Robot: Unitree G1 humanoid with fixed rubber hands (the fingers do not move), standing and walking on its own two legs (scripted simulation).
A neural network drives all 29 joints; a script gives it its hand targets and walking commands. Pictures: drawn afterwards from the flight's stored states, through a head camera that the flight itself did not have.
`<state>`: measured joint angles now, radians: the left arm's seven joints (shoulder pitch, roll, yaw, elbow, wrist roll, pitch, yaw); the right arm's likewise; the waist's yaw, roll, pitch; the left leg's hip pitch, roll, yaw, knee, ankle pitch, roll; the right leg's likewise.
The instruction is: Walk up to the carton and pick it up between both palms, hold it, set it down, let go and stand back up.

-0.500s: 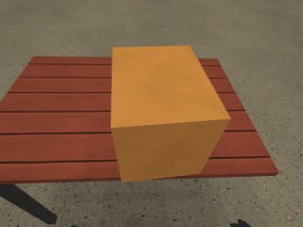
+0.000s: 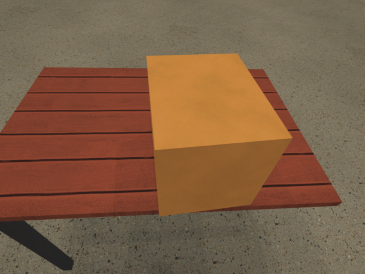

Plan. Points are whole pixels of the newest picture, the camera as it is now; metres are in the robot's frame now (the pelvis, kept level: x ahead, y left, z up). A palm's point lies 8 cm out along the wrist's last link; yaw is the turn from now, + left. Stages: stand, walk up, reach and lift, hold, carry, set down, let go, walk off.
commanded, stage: stand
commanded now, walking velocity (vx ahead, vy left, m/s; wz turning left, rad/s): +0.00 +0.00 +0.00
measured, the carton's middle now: (199, 132) +0.45 -0.02 +0.06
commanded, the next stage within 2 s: none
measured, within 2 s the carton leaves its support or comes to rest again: neither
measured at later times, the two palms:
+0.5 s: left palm out of the picture +0.03 +0.25 -0.13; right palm out of the picture +0.06 -0.26 -0.10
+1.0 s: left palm out of the picture +0.04 +0.23 -0.14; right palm out of the picture +0.05 -0.27 -0.11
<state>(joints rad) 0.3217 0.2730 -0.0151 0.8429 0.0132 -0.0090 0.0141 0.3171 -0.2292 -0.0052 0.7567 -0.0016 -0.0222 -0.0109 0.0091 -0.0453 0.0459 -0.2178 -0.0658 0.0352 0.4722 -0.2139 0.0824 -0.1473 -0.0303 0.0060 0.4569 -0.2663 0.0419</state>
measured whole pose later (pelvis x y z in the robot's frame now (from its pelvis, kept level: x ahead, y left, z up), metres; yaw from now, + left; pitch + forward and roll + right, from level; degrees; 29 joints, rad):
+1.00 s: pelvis +0.01 -0.01 +0.00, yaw -1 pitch -2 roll +0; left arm 0.34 0.26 -0.03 0.92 0.01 -0.01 0.03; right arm 0.35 -0.22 0.00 0.84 0.00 -0.01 -0.02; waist 0.00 -0.04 0.04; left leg -0.19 -0.05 0.04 0.45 -0.22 0.06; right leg -0.13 -0.02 0.01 0.45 -0.28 0.02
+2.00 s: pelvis +0.02 -0.02 +0.00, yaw +0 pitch -2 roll +0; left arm 0.32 0.22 -0.03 1.02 0.00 0.00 0.04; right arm 0.32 -0.19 0.01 0.98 0.00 -0.01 -0.04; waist 0.00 -0.03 0.05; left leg -0.18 -0.05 0.02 0.42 -0.21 0.05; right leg -0.11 -0.01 -0.01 0.42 -0.27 0.01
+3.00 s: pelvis +0.02 -0.03 +0.01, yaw +1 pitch -2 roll +0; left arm 0.31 0.19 -0.03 1.07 0.00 -0.01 0.05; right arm 0.30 -0.17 0.02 1.06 0.01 -0.01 -0.05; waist 0.00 -0.01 0.04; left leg -0.17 -0.04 -0.01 0.41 -0.21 0.03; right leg -0.09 0.00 -0.03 0.39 -0.26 -0.01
